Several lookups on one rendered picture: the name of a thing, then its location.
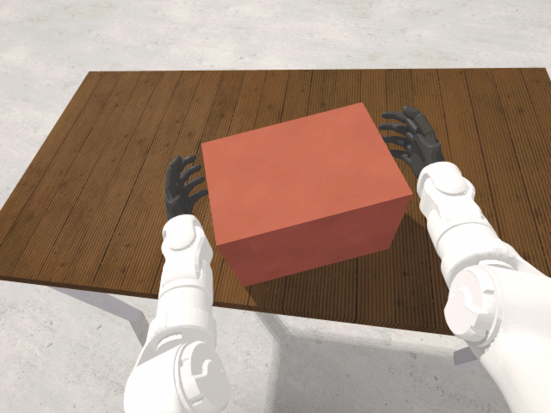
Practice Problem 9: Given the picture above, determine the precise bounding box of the robot left forearm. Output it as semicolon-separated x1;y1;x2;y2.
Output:
124;214;217;411

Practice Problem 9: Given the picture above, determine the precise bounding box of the table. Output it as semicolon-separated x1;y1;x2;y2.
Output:
0;68;551;367

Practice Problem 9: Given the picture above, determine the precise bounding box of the robot right upper arm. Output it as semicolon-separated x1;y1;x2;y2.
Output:
444;264;551;413

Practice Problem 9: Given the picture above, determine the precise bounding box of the left robot hand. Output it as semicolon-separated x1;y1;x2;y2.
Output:
165;155;208;221

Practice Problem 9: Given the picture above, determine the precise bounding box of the robot right forearm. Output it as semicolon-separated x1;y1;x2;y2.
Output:
417;162;546;289

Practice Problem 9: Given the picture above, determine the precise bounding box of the right robot hand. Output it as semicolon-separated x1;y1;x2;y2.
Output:
379;105;445;179

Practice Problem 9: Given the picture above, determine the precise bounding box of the robot left upper arm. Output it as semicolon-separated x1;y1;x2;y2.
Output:
124;341;232;413

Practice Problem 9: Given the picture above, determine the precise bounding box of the carton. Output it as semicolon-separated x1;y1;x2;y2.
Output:
201;102;413;287

